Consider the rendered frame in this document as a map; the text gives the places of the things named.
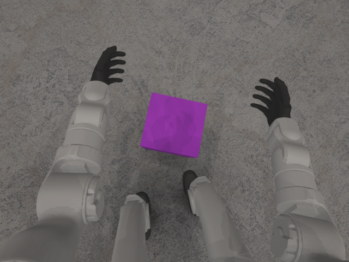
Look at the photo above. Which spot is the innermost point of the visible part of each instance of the left robot thigh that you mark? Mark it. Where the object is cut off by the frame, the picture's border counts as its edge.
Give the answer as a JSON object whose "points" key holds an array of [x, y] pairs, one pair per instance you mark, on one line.
{"points": [[130, 242]]}

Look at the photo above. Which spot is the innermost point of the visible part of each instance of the robot left upper arm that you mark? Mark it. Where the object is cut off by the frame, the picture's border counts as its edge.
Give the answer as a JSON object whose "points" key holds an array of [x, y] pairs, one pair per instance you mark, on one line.
{"points": [[68, 202]]}

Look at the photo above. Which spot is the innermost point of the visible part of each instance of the right robot forearm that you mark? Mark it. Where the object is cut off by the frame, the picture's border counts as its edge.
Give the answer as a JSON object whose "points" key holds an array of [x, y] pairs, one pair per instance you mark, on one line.
{"points": [[296, 190]]}

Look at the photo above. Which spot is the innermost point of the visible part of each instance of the left robot hand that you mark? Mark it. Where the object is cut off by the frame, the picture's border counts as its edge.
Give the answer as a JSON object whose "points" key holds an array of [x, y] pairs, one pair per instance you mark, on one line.
{"points": [[102, 69]]}

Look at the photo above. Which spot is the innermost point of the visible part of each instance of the left robot forearm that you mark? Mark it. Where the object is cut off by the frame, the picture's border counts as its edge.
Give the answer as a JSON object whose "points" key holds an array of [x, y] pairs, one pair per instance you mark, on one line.
{"points": [[83, 144]]}

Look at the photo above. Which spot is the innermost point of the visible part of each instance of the right robot hand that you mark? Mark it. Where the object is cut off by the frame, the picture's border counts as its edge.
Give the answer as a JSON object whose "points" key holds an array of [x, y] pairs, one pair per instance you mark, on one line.
{"points": [[279, 105]]}

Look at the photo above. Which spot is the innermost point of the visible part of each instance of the robot right upper arm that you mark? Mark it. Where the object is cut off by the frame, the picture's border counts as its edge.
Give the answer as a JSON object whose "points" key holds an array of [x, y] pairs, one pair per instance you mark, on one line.
{"points": [[297, 238]]}

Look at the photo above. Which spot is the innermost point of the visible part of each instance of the robot right shin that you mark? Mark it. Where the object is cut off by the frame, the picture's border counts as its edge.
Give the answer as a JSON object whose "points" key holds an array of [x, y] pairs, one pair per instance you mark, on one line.
{"points": [[201, 179]]}

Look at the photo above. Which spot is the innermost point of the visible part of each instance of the carton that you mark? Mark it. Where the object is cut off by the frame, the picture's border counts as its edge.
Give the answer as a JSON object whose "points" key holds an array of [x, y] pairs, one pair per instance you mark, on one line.
{"points": [[174, 125]]}

